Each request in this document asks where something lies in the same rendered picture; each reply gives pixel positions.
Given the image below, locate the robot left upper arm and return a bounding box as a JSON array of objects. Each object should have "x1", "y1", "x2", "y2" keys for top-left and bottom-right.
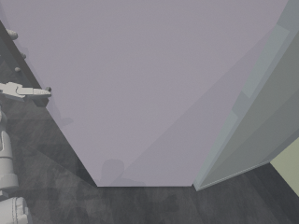
[{"x1": 0, "y1": 197, "x2": 33, "y2": 224}]

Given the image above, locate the left robot hand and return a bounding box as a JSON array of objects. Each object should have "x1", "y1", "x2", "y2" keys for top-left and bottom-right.
[{"x1": 0, "y1": 29, "x2": 51, "y2": 102}]

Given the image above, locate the handle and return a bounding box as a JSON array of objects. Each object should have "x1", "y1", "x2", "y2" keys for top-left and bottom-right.
[{"x1": 0, "y1": 21, "x2": 51, "y2": 107}]

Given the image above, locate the robot left forearm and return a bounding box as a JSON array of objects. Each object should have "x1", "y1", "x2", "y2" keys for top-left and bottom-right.
[{"x1": 0, "y1": 100, "x2": 19, "y2": 202}]

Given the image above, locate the fridge door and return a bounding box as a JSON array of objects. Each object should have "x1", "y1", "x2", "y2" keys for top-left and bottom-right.
[{"x1": 0, "y1": 0, "x2": 289, "y2": 187}]

